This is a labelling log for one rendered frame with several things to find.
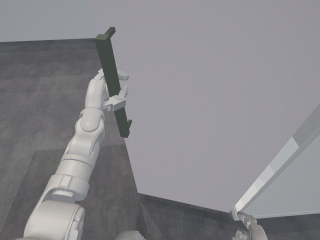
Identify handle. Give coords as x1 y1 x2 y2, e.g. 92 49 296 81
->
94 27 132 138

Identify fridge door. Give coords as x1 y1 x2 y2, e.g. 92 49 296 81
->
90 0 320 213

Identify robot left upper arm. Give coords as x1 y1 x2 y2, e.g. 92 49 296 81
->
14 199 85 240

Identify robot right hand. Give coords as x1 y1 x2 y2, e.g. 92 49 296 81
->
232 211 268 240

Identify robot left forearm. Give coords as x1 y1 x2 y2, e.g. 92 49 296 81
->
23 108 105 238

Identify robot left hand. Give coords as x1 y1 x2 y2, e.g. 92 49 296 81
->
85 68 129 114

